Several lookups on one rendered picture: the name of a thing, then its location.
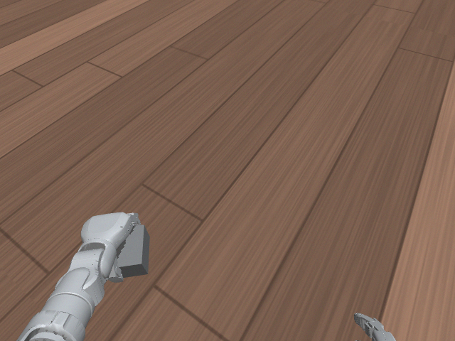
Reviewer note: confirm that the left robot arm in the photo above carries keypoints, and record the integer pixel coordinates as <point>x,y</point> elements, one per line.
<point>69,308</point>

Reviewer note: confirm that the right robot hand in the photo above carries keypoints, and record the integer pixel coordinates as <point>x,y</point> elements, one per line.
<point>373,328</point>

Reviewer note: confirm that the left robot hand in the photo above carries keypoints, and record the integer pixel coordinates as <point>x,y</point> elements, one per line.
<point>113,227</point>

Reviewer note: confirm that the small box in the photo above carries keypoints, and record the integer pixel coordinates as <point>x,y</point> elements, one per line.
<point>133,253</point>

